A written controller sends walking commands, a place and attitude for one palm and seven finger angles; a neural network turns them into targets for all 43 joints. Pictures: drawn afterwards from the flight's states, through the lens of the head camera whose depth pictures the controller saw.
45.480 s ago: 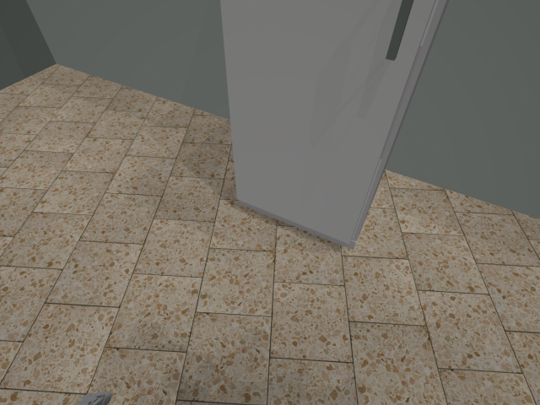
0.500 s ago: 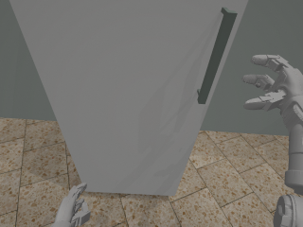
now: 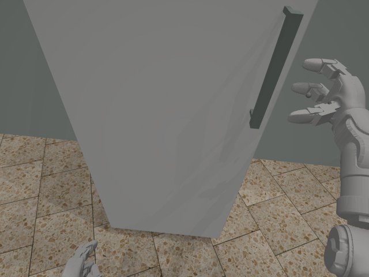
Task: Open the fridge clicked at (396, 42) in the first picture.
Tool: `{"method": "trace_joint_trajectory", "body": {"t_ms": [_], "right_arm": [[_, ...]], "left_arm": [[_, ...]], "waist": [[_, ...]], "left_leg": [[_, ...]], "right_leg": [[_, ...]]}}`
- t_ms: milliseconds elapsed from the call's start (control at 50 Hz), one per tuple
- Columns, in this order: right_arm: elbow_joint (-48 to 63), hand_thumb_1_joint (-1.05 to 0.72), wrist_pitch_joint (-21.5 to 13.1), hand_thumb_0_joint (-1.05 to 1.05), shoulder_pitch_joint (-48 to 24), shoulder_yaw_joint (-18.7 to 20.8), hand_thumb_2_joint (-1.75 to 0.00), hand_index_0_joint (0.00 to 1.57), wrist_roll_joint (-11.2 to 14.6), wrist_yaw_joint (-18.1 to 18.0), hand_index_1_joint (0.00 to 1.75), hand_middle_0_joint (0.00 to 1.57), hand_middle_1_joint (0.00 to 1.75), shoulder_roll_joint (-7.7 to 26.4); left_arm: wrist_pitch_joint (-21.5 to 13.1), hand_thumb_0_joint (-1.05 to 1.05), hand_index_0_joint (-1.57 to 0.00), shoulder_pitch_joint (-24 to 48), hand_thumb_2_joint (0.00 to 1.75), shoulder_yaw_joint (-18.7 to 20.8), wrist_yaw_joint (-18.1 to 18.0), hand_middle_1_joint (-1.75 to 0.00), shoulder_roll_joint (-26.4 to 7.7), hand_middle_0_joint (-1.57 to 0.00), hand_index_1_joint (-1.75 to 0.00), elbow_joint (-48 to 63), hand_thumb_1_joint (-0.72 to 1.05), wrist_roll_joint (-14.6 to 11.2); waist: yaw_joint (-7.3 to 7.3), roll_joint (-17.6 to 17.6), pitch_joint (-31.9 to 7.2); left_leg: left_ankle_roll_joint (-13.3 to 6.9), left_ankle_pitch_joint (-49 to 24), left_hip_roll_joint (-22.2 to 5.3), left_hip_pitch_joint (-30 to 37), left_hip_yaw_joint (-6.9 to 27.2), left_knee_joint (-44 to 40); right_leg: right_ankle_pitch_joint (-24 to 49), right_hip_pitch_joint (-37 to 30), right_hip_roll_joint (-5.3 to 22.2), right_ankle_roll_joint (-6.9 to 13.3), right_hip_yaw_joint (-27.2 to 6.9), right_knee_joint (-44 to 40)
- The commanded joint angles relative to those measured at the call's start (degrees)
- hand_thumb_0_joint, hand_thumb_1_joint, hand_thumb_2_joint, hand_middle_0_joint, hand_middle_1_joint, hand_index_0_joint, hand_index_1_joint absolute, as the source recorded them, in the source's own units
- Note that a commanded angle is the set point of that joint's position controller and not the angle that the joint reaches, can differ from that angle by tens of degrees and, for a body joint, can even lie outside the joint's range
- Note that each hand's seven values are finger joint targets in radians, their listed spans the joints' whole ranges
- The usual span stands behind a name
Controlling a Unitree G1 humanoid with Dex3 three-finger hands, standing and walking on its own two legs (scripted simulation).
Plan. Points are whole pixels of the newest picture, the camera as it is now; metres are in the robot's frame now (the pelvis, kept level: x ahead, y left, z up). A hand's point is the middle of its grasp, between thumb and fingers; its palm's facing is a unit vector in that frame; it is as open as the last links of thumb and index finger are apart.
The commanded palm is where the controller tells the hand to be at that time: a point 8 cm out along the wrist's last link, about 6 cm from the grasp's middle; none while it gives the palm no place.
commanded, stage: move the hooked fingers beside the handle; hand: right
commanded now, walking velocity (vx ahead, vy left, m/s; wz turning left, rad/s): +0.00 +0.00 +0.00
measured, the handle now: (268, 74) +0.47 -0.13 +0.25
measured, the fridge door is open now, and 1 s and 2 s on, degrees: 0 0 0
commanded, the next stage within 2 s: feel for the door with the fingertips in 0.68 s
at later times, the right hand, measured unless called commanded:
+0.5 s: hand (311, 98) +0.38 -0.19 +0.26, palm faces +0.05 +1.00 -0.01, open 14.0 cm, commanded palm +0.36 -0.24 +0.25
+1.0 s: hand (296, 96) +0.39 -0.17 +0.25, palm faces +0.02 +1.00 -0.01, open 14.0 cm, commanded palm +0.37 -0.21 +0.25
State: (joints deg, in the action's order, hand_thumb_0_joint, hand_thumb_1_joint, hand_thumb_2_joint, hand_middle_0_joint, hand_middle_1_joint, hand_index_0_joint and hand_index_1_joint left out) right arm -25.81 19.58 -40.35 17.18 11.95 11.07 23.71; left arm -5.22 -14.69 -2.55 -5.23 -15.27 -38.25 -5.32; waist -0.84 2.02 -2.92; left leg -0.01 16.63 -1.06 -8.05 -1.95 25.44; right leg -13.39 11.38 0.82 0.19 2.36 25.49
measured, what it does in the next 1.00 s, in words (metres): stands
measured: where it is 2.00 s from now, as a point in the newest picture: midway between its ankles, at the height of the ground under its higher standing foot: outside the picture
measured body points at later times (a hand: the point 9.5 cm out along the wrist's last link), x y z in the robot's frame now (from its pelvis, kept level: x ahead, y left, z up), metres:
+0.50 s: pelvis -0.01 +0.00 +0.00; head -0.04 +0.02 +0.45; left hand +0.18 +0.24 -0.08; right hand +0.37 -0.24 +0.26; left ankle -0.03 +0.12 -0.74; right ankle +0.00 -0.12 -0.74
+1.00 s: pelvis +0.00 +0.00 +0.00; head -0.03 +0.02 +0.45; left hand +0.14 +0.25 -0.10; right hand +0.39 -0.22 +0.26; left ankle -0.03 +0.12 -0.74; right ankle +0.00 -0.12 -0.74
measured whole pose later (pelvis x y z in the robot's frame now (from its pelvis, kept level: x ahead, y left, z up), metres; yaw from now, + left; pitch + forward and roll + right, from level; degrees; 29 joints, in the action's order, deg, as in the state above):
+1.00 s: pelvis +0.00 +0.00 +0.00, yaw +0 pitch -1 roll +0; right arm -21.1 21.8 -39.1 14.4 12.2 8.0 20.0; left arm -3.9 -14.2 -2.4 -4.9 -15.0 -38.5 -5.3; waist -0.3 2.3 -2.9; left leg -0.3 16.3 -0.8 -7.4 -2.2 25.2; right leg -12.8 10.7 1.1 -0.1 2.1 25.0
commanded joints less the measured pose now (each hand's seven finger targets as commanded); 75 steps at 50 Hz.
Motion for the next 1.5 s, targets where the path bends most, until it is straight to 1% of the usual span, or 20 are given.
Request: {"method": "trace_joint_trajectory", "body": {"t_ms": [0, 60, 100, 160, 200, 240, 340, 500, 580, 640, 720, 800, 840, 920, 1040, 1080, 1120, 1180, 1240, 1480], "right_arm": [[12.87, 0.50, -3.15, 0.00, -24.52, 4.27, -0.30, 0.30, 0.61, -0.92, 1.20, 0.30, 1.20, 14.17], [18.37, 0.50, -2.65, 0.00, -26.80, 1.61, -0.30, 0.30, 0.55, -1.19, 1.20, 0.30, 1.20, 11.10], [18.97, 0.50, -2.35, 0.00, -22.63, 4.55, -0.30, 0.30, 0.97, -1.64, 1.20, 0.30, 1.20, 13.46], [19.24, 0.50, -1.13, 0.00, -23.82, 2.57, -0.30, 0.30, 1.19, -1.73, 1.20, 0.30, 1.20, 10.78], [17.18, 0.50, -0.21, 0.00, -21.49, 4.24, -0.30, 0.30, 1.07, -1.92, 1.20, 0.30, 1.20, 12.97], [17.39, 0.50, 0.22, 0.00, -25.25, 2.05, -0.30, 0.30, 0.75, -1.84, 1.20, 0.30, 1.20, 11.69], [19.11, 0.50, -1.05, 0.00, -29.48, -0.15, -0.30, 0.30, 0.97, -1.68, 1.20, 0.30, 1.20, 9.67], [10.36, 0.50, -0.85, 0.00, -28.02, 0.48, -0.30, 0.30, 0.84, -2.03, 1.20, 0.30, 1.20, 10.70], [9.63, 0.50, -2.58, 0.00, -31.33, 2.16, -0.30, 0.30, 0.31, -1.86, 1.20, 0.30, 1.20, 13.69], [12.81, 0.50, -4.77, 0.00, -34.15, 0.00, -0.30, 0.30, 0.02, -1.59, 1.20, 0.30, 1.20, 11.71], [11.32, 0.50, -4.52, 0.00, -27.19, 3.17, -0.30, 0.30, 0.88, -1.23, 1.20, 0.30, 1.20, 13.26], [12.16, 0.50, -2.81, 0.00, -25.05, 1.31, -0.30, 0.30, 0.85, -1.32, 1.20, 0.30, 1.20, 10.70], [15.10, 0.50, -2.33, 0.00, -28.78, -0.76, -0.30, 0.30, 0.98, -1.81, 1.20, 0.30, 1.20, 8.40], [20.37, 0.50, -2.29, 0.00, -29.25, -0.29, -0.30, 0.30, 1.11, -3.35, 1.20, 0.30, 1.20, 7.87], [18.34, 0.50, -0.07, 0.00, -29.50, 0.12, -0.30, 0.30, 0.15, -6.17, 1.20, 0.30, 1.20, 7.49], [18.84, 0.50, 0.20, 0.00, -29.79, -2.04, -0.30, 0.30, -0.26, -6.73, 1.20, 0.30, 1.20, 4.90], [19.15, 0.50, 0.17, 0.00, -28.62, -2.35, -0.30, 0.30, -0.02, -7.18, 1.20, 0.30, 1.20, 3.67], [18.85, 0.50, 0.78, 0.00, -28.74, -1.34, -0.30, 0.30, -0.41, -7.64, 1.20, 0.30, 1.20, 4.81], [16.96, 0.50, 1.32, 0.00, -29.26, -1.49, -0.30, 0.30, -0.69, -7.75, 1.20, 0.30, 1.20, 5.14], [10.02, 0.50, -1.07, 0.00, -34.86, -2.63, -0.30, 0.30, -0.62, -6.51, 1.20, 0.30, 1.20, 4.84]], "left_arm": [[-2.88, 0.00, -0.20, 7.70, 0.90, 2.41, -0.02, -0.30, -6.65, -0.20, -0.30, 9.48, 0.90, -0.10], [-2.65, 0.00, -0.20, 8.91, 0.90, 2.13, 0.13, -0.30, -6.16, -0.20, -0.30, 10.39, 0.90, -0.14], [-2.46, 0.00, -0.20, 9.26, 0.90, 2.25, 0.32, -0.30, -6.28, -0.20, -0.30, 10.61, 0.90, 0.01], [-2.03, 0.00, -0.20, 10.05, 0.90, 1.89, 0.20, -0.30, -5.95, -0.20, -0.30, 10.34, 0.90, -0.04], [-1.61, 0.00, -0.20, 10.17, 0.90, 2.05, 0.03, -0.30, -6.38, -0.20, -0.30, 10.03, 0.90, -0.07], [-1.25, 0.00, -0.20, 10.32, 0.90, 1.67, -0.15, -0.30, -6.20, -0.20, -0.30, 9.90, 0.90, -0.20], [-1.46, 0.00, -0.20, 10.98, 0.90, 1.43, -0.43, -0.30, -5.56, -0.20, -0.30, 9.91, 0.90, -0.18], [-1.00, 0.00, -0.20, 9.94, 0.90, 1.59, -0.68, -0.30, -6.10, -0.20, -0.30, 8.96, 0.90, -0.25], [-1.08, 0.00, -0.20, 9.16, 0.90, 1.62, -0.77, -0.30, -6.22, -0.20, -0.30, 9.04, 0.90, -0.15], [-1.59, 0.00, -0.20, 9.16, 0.90, 1.53, -0.68, -0.30, -5.85, -0.20, -0.30, 9.48, 0.90, -0.14], [-1.91, 0.00, -0.20, 8.70, 0.90, 1.80, -0.43, -0.30, -6.31, -0.20, -0.30, 9.72, 0.90, -0.08], [-1.88, 0.00, -0.20, 8.95, 0.90, 2.14, -0.05, -0.30, -6.43, -0.20, -0.30, 9.91, 0.90, -0.33], [-2.08, 0.00, -0.20, 9.09, 0.90, 2.10, -0.01, -0.30, -6.13, -0.20, -0.30, 9.80, 0.90, -0.40], [-2.31, 0.00, -0.20, 9.98, 0.90, 2.05, 0.13, -0.30, -5.81, -0.20, -0.30, 9.89, 0.90, -0.04], [-1.47, 0.00, -0.20, 10.24, 0.90, 1.90, 0.17, -0.30, -5.51, -0.20, -0.30, 9.20, 0.90, 0.29], [-1.00, 0.00, -0.20, 10.55, 0.90, 1.61, 0.42, -0.30, -4.96, -0.20, -0.30, 9.30, 0.90, 0.32], [-0.77, 0.00, -0.20, 10.72, 0.90, 1.71, 0.70, -0.30, -4.98, -0.20, -0.30, 9.47, 0.90, 0.48], [0.11, 0.00, -0.20, 10.98, 0.90, 1.66, 0.75, -0.30, -4.80, -0.20, -0.30, 9.48, 0.90, 0.53], [0.93, 0.00, -0.20, 10.83, 0.90, 1.68, 0.57, -0.30, -5.11, -0.20, -0.30, 9.38, 0.90, 0.52], [0.99, 0.00, -0.20, 8.72, 0.90, 1.99, -0.09, -0.30, -5.26, -0.20, -0.30, 8.52, 0.90, 0.51]], "waist": [[1.74, -1.59, -14.51], [1.29, 0.96, -15.87], [2.35, -1.05, -16.29], [1.50, -1.19, -14.32], [1.97, -4.22, -13.06], [0.90, -2.35, -12.29], [0.26, 1.28, -13.88], [0.51, -2.95, -11.11], [0.41, -2.00, -13.29], [-0.05, 1.65, -14.92], [1.54, -2.16, -14.88], [1.55, -2.40, -13.14], [0.56, -1.21, -12.95], [1.03, -0.17, -15.36], [1.24, -2.20, -14.35], [1.01, -0.02, -14.17], [1.20, -2.09, -14.63], [1.25, -1.28, -15.18], [0.91, -4.41, -14.03], [-0.17, -3.20, -14.27]], "left_leg": [[-1.37, -22.27, 0.59, -0.43, -0.66, -2.40], [-1.47, -23.03, 0.49, -0.52, -0.57, -1.97], [-1.47, -24.10, 0.64, 0.76, -0.66, -2.01], [-1.23, -22.46, 0.62, -0.81, -0.67, -2.28], [-0.96, -21.26, 0.71, -0.83, -0.47, -2.96], [-0.98, -20.25, 0.45, -1.71, -0.32, -3.00], [-1.40, -18.96, 0.46, -2.56, -0.10, -3.30], [-1.00, -15.14, 0.37, -3.41, -0.03, -4.40], [-1.12, -16.46, 0.28, -2.04, 0.31, -4.02], [-1.36, -17.49, 0.33, -1.59, 0.27, -3.78], [-1.26, -18.95, 0.59, 0.32, -0.14, -3.56], [-1.03, -18.58, 0.68, -0.78, -0.23, -3.91], [-1.02, -17.79, 0.84, -2.16, -0.27, -4.06], [-1.18, -18.80, 0.95, -1.14, -0.17, -3.68], [-0.89, -18.25, 0.94, -1.24, 0.10, -3.86], [-1.12, -18.37, 0.87, -1.45, -0.12, -3.44], [-1.14, -20.74, 0.90, -0.48, -0.30, -3.08], [-1.07, -21.74, 0.90, -0.27, -0.08, -2.96], [-0.77, -22.05, 0.87, -0.04, -0.05, -3.26], [-0.88, -21.12, 0.84, -1.13, 0.28, -3.74]], "right_leg": [[17.58, -9.86, 0.05, 2.26, -2.33, -0.71], [18.66, -11.47, -0.14, 2.15, -2.38, -0.68], [19.83, -11.28, 0.03, 2.20, -2.40, -0.50], [17.38, -10.77, -0.16, 2.15, -2.30, -0.83], [15.69, -9.53, -0.12, 2.44, -2.04, -0.87], [14.52, -9.27, -0.38, 2.35, -2.17, -1.10], [14.08, -11.72, -0.60, 2.35, -2.76, -0.67], [10.20, -8.51, -0.52, 2.45, -2.71, -1.32], [11.15, -8.86, -0.66, 2.52, -2.73, -1.42], [12.69, -10.71, -0.61, 2.49, -2.64, -1.37], [13.70, -9.38, -0.44, 2.50, -2.66, -1.88], [13.26, -8.84, -0.41, 2.60, -2.04, -1.69], [12.88, -9.85, -0.41, 2.58, -2.22, -1.75], [14.54, -11.47, -0.46, 2.54, -2.22, -1.46], [13.68, -10.20, -0.53, 2.58, -1.88, -1.55], [14.22, -10.60, -0.50, 2.23, -1.89, -1.51], [16.04, -10.79, -0.37, 2.36, -1.99, -1.23], [16.46, -11.08, -0.51, 2.22, -1.59, -1.10], [15.96, -9.90, -0.53, 2.48, -1.38, -1.33], [14.76, -9.91, -0.81, 2.74, -1.70, -1.07]]}}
